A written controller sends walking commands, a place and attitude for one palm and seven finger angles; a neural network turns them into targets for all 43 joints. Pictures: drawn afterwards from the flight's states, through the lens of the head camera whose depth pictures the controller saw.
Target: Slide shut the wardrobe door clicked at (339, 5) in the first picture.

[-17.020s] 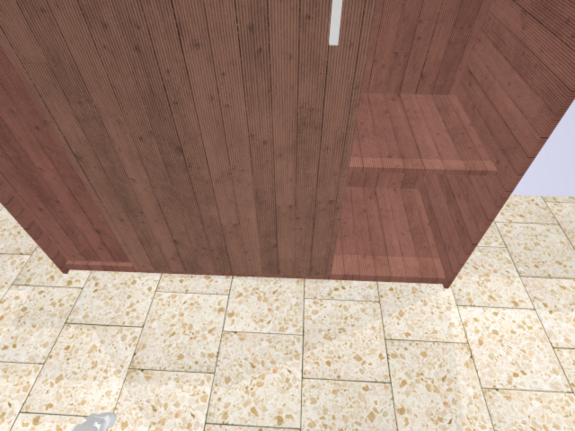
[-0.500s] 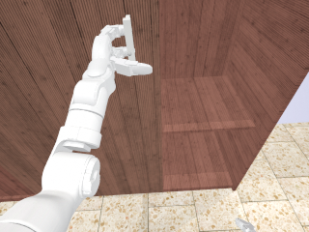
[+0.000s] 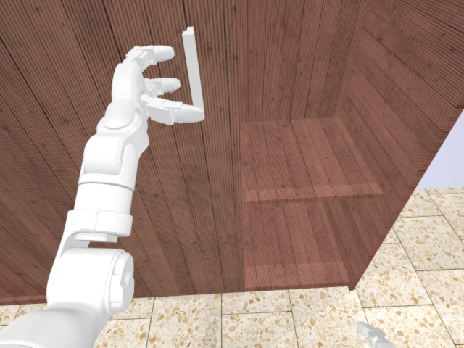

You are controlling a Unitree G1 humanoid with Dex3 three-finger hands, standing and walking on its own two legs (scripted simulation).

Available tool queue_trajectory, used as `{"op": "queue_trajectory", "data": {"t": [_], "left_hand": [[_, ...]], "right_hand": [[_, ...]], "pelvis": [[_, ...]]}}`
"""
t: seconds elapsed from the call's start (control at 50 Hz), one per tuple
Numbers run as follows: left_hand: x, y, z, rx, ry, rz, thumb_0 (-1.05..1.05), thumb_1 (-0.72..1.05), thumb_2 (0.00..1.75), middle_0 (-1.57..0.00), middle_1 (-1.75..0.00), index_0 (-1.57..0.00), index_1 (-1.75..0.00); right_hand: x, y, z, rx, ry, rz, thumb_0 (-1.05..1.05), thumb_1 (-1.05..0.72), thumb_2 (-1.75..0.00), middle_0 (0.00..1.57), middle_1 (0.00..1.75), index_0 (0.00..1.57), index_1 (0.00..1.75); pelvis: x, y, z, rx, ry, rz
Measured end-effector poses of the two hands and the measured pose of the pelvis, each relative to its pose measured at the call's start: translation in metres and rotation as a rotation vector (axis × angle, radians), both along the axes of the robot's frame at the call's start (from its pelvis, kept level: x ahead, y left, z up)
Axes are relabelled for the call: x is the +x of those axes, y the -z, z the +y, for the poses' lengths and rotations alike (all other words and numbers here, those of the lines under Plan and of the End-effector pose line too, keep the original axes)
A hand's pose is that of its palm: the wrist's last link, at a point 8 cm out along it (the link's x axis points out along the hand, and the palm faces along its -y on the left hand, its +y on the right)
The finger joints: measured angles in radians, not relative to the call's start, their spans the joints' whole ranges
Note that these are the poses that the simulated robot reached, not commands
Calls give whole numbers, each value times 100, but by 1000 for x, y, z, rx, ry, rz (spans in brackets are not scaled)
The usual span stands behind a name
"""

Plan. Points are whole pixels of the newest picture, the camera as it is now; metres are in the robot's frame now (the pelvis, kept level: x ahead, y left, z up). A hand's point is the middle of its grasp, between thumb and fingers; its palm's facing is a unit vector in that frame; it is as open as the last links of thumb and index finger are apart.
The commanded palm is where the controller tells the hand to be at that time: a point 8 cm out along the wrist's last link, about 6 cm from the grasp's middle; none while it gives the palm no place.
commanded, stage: move the hooked fingers beside the handle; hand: left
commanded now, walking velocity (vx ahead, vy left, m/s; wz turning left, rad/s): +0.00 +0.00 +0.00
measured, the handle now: (195, 73) +0.50 +0.08 +0.26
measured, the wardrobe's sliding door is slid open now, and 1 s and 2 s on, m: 0.46 0.46 0.46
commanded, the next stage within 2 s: none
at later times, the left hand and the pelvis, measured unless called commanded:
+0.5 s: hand (160, 89) +0.43 +0.12 +0.27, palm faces +0.07 -1.00 +0.01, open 14.0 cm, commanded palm +0.41 +0.17 +0.26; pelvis -0.01 +0.01 +0.00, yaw +0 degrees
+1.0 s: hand (157, 86) +0.43 +0.13 +0.27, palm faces +0.07 -1.00 +0.01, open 14.0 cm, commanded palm +0.41 +0.18 +0.26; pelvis -0.01 +0.02 +0.00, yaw +0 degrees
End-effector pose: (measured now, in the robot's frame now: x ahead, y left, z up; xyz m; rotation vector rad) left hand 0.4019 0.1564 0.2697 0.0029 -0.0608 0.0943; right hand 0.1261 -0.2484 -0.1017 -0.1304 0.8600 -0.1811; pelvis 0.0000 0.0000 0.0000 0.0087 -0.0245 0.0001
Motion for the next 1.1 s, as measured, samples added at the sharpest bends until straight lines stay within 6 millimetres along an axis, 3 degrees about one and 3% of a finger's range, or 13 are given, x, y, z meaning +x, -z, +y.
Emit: {"op": "queue_trajectory", "data": {"t": [0.2,0.38,0.56,1.1], "left_hand": [[2,-3,-3,-14,33,30,-2,-51,30,-30,-120,-30,-120],[6,-8,7,-19,21,-6,-2,-50,30,-30,-120,-30,-120],[2,2,20,-7,18,21,-2,-50,30,-30,-120,-30,-120],[6,-3,20,-14,32,2,-2,-50,30,-30,-120,-30,-120]], "right_hand": [[10,-3,7,-6,-33,-24,1,-91,-90,20,30,20,30],[-8,1,11,13,2,-7,1,-91,-90,20,30,20,30],[-26,5,8,-9,16,38,2,-91,-90,20,30,20,30],[-25,3,14,-7,16,12,1,-91,-90,20,30,20,30]], "pelvis": [[-5,1,2,-2,-17,5],[-5,0,6,-3,2,5],[-8,0,9,-7,-2,1],[-9,0,15,-9,6,10]]}}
